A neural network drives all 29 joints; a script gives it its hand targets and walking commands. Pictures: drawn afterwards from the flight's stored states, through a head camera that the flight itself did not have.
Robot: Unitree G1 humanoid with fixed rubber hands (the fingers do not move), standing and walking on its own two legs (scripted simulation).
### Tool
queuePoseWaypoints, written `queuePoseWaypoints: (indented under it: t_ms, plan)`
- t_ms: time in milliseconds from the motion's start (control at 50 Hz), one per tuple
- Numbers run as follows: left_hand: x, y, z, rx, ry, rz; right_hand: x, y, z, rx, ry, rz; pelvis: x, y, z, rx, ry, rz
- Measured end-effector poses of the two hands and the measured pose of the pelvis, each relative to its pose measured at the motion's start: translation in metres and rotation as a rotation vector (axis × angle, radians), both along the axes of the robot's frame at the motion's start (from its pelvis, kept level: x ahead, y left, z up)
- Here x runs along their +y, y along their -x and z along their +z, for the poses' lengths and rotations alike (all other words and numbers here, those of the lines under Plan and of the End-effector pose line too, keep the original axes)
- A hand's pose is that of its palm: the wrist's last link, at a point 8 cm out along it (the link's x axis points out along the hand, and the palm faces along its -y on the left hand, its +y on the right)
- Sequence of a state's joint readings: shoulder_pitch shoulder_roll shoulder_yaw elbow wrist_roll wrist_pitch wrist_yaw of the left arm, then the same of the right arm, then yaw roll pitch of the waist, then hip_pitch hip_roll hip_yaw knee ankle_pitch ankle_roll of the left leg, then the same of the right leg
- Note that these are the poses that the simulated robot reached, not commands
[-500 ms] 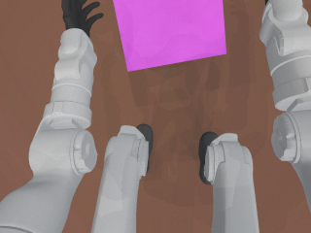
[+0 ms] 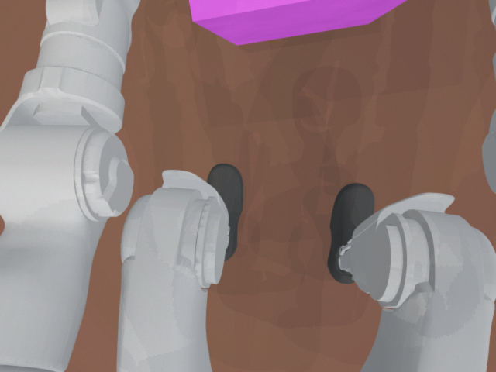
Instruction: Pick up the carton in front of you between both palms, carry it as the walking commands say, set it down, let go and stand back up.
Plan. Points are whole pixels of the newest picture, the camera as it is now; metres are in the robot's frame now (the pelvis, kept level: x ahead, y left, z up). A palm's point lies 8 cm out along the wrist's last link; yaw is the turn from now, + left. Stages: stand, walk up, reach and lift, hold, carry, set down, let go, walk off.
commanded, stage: reach and lift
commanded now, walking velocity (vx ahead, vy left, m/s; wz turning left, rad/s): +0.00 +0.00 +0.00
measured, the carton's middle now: out of the picture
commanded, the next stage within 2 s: none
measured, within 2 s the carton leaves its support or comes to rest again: leaves its support in 0.52 s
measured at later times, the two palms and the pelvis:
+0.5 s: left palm out of the picture +0.56 +0.18 -0.17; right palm out of the picture +0.60 -0.13 -0.17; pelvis +0.01 -0.01 +0.00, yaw -1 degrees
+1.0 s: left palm out of the picture +0.50 +0.17 +0.02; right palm out of the picture +0.54 -0.13 +0.03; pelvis +0.00 +0.00 +0.09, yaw -2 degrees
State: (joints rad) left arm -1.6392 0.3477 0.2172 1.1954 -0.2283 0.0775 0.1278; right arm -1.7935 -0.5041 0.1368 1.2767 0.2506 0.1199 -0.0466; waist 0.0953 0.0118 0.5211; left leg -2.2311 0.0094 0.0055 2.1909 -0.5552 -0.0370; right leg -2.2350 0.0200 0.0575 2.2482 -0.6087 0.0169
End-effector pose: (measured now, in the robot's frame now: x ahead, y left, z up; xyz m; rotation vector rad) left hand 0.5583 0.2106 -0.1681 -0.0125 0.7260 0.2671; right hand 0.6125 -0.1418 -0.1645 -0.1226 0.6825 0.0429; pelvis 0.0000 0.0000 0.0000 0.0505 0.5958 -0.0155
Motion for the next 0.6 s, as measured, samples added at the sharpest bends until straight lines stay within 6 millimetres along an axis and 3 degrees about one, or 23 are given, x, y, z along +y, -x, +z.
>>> queuePoseWaypoints:
  t_ms: [80, 240, 460, 600]
  plan:
    - [-0.008, -0.004, 0.005, -0.017, 0.015, -0.020, 0.007, 0.001, 0.000, 0.019, -0.006, 0.007, 0.000, -0.003, 0.002, -0.009, 0.000, 0.006]
    - [-0.038, 0.006, -0.009, 0.005, 0.052, -0.066, 0.012, 0.011, -0.009, 0.022, -0.013, 0.014, -0.001, -0.004, 0.008, 0.005, 0.007, 0.005]
    - [-0.033, 0.002, -0.004, 0.040, 0.027, -0.074, 0.013, 0.012, -0.006, 0.064, -0.010, 0.036, -0.006, -0.005, 0.001, -0.003, -0.006, -0.020]
    - [-0.035, 0.000, 0.015, 0.007, 0.058, -0.045, 0.012, 0.023, -0.001, 0.052, -0.038, -0.019, -0.006, -0.008, 0.000, 0.015, -0.003, -0.019]
